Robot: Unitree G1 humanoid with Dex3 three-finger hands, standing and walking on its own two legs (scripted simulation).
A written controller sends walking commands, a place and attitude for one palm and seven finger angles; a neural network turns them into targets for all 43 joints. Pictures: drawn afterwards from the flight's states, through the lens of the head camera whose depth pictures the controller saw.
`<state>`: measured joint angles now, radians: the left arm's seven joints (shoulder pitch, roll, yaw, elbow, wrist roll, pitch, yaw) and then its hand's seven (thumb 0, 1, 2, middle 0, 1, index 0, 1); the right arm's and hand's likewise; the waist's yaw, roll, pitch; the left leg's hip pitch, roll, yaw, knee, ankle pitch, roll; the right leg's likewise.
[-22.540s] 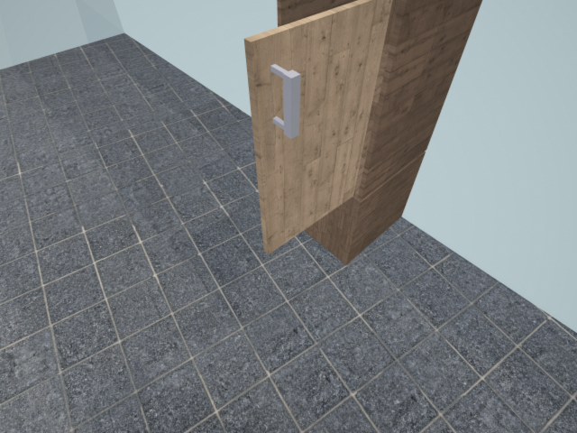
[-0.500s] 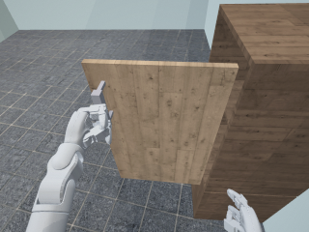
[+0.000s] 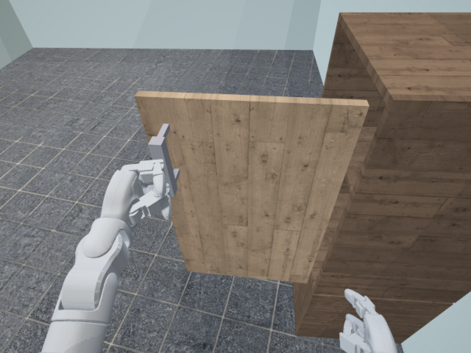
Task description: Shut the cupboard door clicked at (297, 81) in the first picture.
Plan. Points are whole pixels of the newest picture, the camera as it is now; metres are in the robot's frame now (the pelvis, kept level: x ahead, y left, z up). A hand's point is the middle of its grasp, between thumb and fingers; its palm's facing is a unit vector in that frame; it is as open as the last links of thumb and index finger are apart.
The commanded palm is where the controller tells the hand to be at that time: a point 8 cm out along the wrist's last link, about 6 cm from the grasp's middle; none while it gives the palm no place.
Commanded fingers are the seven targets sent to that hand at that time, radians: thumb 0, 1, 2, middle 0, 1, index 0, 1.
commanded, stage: push the door shut along its arc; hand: left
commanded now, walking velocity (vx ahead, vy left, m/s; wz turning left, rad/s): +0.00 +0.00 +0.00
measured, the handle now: (167, 160) +0.40 +0.15 +0.14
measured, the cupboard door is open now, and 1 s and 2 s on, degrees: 88 68 55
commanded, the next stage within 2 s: pull the fist back off the door in 1.80 s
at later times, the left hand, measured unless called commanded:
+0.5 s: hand (176, 176) +0.36 +0.13 +0.14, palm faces -0.15 -0.99 -0.06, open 3.4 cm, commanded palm +0.36 +0.17 +0.15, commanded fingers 0.00 0.90 0.90 -1.30 -1.50 -1.30 -1.50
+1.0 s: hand (198, 151) +0.42 +0.10 +0.15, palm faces -0.28 -0.96 -0.05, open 3.1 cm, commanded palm +0.42 +0.14 +0.15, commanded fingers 0.00 0.90 0.90 -1.30 -1.50 -1.30 -1.50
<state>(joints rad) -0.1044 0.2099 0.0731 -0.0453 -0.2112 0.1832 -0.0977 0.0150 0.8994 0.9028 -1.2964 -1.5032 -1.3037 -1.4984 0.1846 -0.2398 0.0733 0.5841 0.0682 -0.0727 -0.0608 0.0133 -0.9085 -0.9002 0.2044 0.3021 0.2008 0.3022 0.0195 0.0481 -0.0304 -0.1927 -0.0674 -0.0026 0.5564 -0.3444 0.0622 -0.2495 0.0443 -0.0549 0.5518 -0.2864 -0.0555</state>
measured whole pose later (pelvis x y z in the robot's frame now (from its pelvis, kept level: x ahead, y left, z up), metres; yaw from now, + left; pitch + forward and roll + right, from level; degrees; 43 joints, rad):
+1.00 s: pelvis -0.01 -0.01 +0.00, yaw +1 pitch +5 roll +1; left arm -0.76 0.32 0.09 0.83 -0.23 -0.10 -0.35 0.02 0.90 0.90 -1.30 -1.50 -1.30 -1.50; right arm 0.28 -0.29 0.05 0.69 0.07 -0.10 -0.06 0.01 -0.91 -0.90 0.20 0.30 0.20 0.30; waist -0.06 0.03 -0.03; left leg -0.35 -0.08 -0.01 0.59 -0.33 0.06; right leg -0.41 0.03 -0.07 0.61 -0.29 -0.07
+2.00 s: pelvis +0.01 -0.01 -0.01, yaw +1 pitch +13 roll +0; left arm -1.13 0.22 0.09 1.16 -0.22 -0.13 -0.23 0.03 0.89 0.98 -1.30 -1.50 -1.30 -1.50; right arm 0.36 -0.29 0.00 0.75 0.03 -0.13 -0.03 0.01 -0.91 -0.90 0.20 0.30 0.20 0.30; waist -0.11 0.04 -0.07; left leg -0.53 -0.07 -0.01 0.68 -0.38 0.05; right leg -0.58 0.04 -0.08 0.67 -0.32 -0.07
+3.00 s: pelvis -0.01 -0.02 +0.00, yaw -2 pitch +5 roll +0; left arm -0.73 0.07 0.10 0.75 -0.16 -0.03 0.11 0.02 0.90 0.90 -1.29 -1.50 -1.30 -1.50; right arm 0.23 -0.22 0.05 0.63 0.05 -0.02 -0.02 0.01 -0.91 -0.90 0.20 0.30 0.20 0.30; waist -0.05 0.03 -0.05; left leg -0.32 -0.04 0.02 0.55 -0.31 0.04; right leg -0.39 0.07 -0.03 0.55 -0.24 -0.08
